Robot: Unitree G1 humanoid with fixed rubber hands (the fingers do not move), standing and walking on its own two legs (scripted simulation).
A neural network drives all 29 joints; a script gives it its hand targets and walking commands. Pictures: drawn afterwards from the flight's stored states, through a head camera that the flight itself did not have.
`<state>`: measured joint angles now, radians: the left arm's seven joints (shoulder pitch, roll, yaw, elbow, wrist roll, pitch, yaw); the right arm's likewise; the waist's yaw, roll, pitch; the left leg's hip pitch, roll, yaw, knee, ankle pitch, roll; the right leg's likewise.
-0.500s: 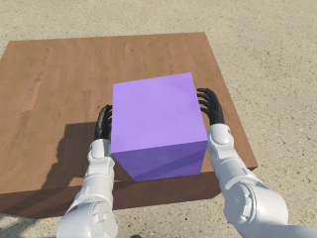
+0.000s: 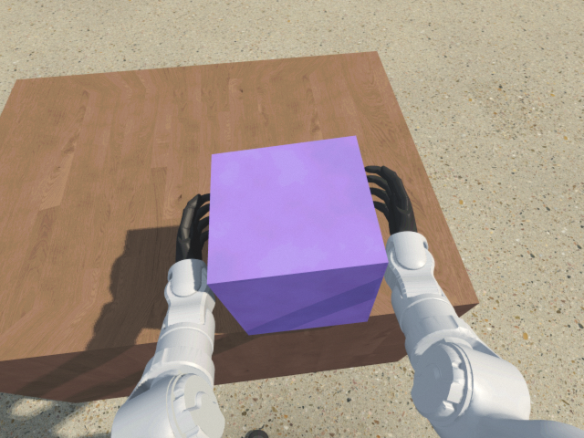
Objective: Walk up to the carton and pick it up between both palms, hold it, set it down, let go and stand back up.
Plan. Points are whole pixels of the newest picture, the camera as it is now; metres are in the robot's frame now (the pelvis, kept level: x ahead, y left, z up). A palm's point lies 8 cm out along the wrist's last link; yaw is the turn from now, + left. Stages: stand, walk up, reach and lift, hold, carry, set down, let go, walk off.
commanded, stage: set down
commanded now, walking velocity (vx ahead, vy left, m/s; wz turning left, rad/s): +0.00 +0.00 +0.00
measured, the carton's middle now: (296, 245) +0.40 +0.04 -0.05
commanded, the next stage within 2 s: none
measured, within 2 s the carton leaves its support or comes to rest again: rests again in 0.96 s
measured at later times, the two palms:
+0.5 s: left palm (194, 250) +0.37 +0.19 -0.01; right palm (399, 226) +0.41 -0.11 +0.02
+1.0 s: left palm (187, 256) +0.37 +0.20 -0.03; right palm (384, 231) +0.41 -0.10 -0.01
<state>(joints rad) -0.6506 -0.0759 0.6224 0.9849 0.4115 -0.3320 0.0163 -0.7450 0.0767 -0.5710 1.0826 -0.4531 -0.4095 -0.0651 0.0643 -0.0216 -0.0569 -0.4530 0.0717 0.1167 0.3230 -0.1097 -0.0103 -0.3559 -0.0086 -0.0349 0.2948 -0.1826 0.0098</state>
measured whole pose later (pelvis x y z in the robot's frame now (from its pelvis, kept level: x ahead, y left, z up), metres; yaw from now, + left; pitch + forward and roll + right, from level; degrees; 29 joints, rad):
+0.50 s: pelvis +0.00 +0.00 +0.00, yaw -1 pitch +16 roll -1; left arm -0.67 -0.07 0.63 1.03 0.41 -0.40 0.04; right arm -0.76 0.06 -0.57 1.13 -0.42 -0.44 -0.06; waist 0.06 -0.04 -0.09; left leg -0.53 0.08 0.13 0.39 -0.13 0.00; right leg -0.43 0.00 -0.02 0.34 -0.19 0.01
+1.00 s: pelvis -0.02 +0.01 -0.02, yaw -2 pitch +23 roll -2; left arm -0.78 0.07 0.36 1.30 0.12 -0.43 0.13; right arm -0.89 -0.06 -0.19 1.38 -0.03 -0.43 -0.12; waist 0.09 -0.01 -0.19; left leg -0.79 0.11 0.11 0.58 -0.20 0.00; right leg -0.68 0.02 -0.02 0.51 -0.24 0.02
